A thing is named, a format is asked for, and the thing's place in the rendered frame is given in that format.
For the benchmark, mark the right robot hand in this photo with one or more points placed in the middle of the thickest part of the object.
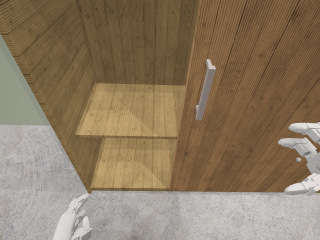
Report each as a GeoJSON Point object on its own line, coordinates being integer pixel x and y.
{"type": "Point", "coordinates": [305, 148]}

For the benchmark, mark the wardrobe door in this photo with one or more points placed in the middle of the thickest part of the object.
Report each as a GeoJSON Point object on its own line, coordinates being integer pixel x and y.
{"type": "Point", "coordinates": [267, 59]}

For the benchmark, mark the left robot hand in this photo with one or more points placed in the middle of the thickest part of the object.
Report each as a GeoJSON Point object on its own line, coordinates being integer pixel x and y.
{"type": "Point", "coordinates": [68, 222]}

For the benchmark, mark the handle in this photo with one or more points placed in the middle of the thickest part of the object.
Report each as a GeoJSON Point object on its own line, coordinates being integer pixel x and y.
{"type": "Point", "coordinates": [200, 108]}

